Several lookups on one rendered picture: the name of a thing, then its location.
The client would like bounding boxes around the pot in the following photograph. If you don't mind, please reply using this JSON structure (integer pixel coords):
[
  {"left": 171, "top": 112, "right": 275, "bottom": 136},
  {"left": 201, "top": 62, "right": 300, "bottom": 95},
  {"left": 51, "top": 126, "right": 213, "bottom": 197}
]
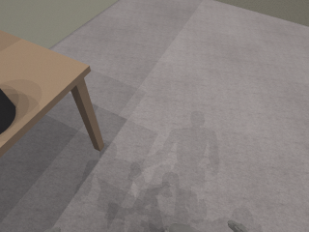
[{"left": 0, "top": 89, "right": 16, "bottom": 134}]

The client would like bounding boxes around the robot right hand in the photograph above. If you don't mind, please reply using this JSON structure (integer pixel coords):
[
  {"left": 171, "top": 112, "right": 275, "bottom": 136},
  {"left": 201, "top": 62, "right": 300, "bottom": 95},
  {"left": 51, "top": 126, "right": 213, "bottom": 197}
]
[{"left": 228, "top": 220, "right": 248, "bottom": 232}]

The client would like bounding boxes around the table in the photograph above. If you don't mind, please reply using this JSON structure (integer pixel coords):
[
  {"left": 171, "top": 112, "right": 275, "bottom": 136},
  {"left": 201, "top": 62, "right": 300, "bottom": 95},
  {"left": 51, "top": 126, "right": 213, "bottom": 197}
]
[{"left": 0, "top": 30, "right": 104, "bottom": 158}]

